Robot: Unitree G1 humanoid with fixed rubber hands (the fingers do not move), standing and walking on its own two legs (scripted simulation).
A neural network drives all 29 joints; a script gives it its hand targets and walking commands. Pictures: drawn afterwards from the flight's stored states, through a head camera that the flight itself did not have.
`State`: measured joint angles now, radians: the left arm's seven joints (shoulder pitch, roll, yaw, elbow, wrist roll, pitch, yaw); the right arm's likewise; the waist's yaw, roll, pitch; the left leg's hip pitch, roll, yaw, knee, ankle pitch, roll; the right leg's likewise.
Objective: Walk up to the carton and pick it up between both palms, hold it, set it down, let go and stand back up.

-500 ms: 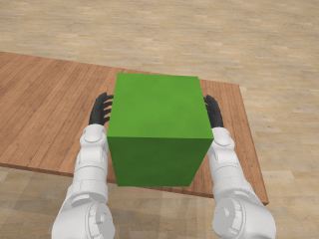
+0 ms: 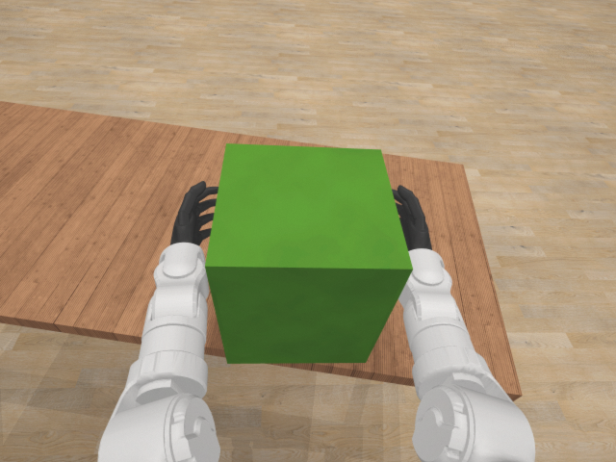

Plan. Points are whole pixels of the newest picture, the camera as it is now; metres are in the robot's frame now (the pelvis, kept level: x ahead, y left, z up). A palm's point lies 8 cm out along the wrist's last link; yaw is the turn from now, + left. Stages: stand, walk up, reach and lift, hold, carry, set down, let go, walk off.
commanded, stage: reach and lift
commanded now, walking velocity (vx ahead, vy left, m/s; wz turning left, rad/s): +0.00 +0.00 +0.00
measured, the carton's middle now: (301, 261) +0.39 +0.03 +0.05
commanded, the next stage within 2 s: none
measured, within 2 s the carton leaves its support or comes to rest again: leaves its support in 0.38 s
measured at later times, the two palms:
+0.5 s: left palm (187, 243) +0.38 +0.17 +0.09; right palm (418, 248) +0.39 -0.13 +0.10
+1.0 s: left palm (179, 226) +0.37 +0.17 +0.14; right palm (428, 239) +0.37 -0.13 +0.13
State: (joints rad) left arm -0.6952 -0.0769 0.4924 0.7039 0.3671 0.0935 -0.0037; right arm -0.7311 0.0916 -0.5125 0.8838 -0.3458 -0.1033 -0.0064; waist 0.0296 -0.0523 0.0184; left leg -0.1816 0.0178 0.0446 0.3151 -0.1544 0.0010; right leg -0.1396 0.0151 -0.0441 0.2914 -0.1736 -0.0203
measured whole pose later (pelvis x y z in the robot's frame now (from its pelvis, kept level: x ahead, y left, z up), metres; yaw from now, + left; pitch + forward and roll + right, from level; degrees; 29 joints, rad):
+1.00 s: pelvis -0.03 +0.00 +0.00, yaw +0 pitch -2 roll +0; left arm -0.77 -0.05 0.44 0.67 0.35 0.21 0.01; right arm -0.77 0.05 -0.44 0.94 -0.24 -0.10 -0.06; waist 0.03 -0.08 0.01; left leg -0.14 0.02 0.06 0.28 -0.10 0.00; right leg -0.10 0.01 -0.06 0.28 -0.13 -0.03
